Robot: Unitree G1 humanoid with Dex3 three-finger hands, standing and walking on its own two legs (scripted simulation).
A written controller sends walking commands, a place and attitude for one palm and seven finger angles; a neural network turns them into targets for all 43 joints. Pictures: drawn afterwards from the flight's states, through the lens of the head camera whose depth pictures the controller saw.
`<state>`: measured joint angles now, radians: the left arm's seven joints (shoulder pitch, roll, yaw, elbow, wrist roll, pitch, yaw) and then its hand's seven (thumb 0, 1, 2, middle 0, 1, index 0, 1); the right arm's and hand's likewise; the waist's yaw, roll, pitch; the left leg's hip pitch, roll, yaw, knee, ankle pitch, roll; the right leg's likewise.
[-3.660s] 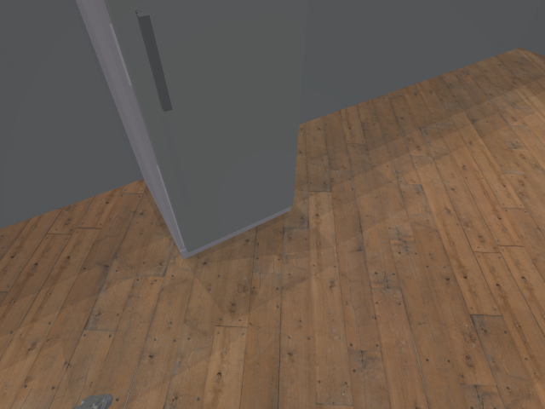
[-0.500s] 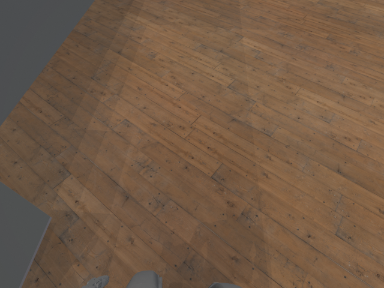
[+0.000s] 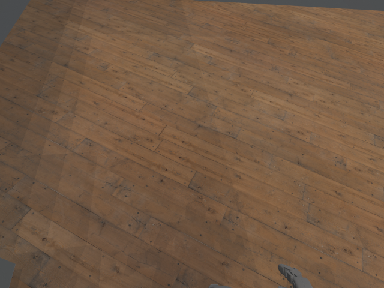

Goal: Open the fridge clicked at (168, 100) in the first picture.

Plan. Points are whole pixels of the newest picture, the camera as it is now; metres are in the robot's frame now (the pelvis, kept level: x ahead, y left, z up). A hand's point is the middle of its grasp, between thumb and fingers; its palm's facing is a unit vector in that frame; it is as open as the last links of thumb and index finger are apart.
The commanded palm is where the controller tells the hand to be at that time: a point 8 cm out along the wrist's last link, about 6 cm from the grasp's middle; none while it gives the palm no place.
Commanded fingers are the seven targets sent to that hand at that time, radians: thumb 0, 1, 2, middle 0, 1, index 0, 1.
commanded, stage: walk to a spot facing it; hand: left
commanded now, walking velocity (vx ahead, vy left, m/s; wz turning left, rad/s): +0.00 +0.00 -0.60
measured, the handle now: out of the picture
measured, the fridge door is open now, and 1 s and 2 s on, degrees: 0 0 0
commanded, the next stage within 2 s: turn to face it in 1.50 s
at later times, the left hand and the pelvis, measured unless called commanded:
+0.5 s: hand (141, 277) +0.16 +0.13 -0.15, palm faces -0.34 -0.90 -0.28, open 7.4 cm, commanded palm none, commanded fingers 0.00 0.90 0.90 -0.20 -0.30 -0.20 -0.30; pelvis -0.03 -0.03 -0.01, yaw -21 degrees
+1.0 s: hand out of the picture +0.10 +0.11 -0.16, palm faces -0.43 -0.88 -0.20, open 7.4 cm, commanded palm none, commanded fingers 0.00 0.90 0.90 -0.20 -0.30 -0.20 -0.30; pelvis +0.03 -0.06 +0.01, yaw -33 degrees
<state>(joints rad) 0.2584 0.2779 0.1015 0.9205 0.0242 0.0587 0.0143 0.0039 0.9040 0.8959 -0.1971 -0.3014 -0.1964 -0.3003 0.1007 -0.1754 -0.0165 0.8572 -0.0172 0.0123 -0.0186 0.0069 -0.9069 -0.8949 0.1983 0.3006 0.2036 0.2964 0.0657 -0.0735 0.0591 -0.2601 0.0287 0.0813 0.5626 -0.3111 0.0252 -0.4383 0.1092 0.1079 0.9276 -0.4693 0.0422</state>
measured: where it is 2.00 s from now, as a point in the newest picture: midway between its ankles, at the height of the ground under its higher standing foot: outside the picture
